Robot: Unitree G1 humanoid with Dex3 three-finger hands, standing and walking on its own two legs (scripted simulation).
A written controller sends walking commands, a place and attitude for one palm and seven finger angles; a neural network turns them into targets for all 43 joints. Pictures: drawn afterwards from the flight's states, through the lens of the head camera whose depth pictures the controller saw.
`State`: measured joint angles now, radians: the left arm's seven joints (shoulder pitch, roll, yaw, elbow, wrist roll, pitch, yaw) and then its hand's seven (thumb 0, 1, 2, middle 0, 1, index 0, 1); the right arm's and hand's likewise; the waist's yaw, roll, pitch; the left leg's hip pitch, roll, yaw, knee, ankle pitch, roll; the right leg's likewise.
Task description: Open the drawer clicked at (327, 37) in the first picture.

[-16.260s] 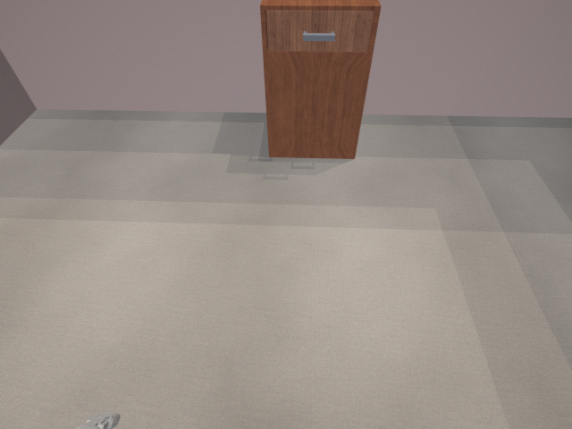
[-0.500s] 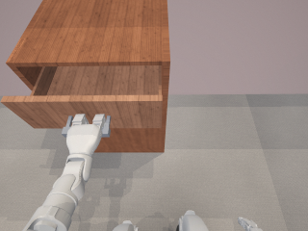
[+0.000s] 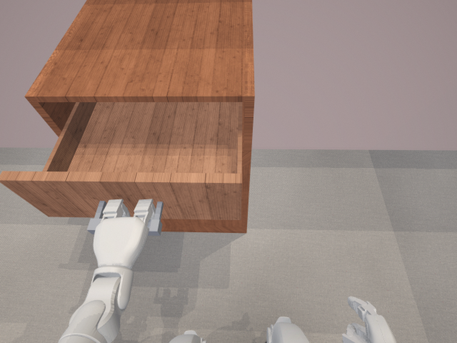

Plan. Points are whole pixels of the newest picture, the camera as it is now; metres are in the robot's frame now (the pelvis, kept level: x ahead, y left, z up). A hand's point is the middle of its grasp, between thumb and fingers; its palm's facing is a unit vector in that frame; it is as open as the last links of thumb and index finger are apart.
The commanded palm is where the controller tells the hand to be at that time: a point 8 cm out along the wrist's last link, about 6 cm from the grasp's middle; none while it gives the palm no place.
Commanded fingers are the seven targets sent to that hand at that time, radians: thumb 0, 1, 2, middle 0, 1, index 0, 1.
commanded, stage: pull the drawer open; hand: left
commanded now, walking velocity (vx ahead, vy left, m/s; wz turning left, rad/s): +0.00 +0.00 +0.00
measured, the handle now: (128, 216) +0.35 +0.21 -0.03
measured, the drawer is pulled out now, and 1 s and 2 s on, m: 0.20 0.30 0.30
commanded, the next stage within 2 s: open the thumb to release the handle in 1.18 s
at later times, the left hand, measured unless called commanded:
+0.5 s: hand (126, 279) +0.24 +0.20 -0.05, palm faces -0.02 -0.07 -1.00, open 5.6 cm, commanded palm +0.20 +0.22 +0.00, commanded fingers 0.00 0.90 0.90 -0.40 -1.35 -0.40 -1.35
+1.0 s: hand (119, 307) +0.19 +0.20 -0.05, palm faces -0.04 -0.09 -1.00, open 5.7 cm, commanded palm +0.14 +0.21 +0.00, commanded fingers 0.00 0.90 0.90 -0.40 -1.35 -0.40 -1.35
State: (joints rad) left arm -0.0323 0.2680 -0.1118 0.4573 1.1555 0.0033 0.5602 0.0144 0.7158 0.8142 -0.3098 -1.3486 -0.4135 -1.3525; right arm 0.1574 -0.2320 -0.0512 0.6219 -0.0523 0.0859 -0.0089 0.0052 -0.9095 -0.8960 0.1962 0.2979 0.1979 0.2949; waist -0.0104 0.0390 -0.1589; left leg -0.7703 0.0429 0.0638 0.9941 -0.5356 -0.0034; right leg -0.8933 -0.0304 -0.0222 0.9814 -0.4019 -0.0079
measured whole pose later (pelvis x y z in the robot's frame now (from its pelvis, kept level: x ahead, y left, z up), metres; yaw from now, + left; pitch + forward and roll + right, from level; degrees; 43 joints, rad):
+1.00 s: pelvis +0.00 -0.01 -0.02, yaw -1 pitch +17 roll +2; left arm 0.45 0.29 -0.07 0.07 1.14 -0.07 0.60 0.01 0.69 0.75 -0.31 -1.35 -0.41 -1.35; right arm 0.11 -0.22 -0.02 0.55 -0.08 0.06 0.01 0.01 -0.91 -0.90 0.20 0.30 0.20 0.29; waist 0.02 0.02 -0.16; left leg -0.80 0.05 0.07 1.08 -0.58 -0.02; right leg -0.95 -0.02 -0.01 1.10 -0.46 -0.03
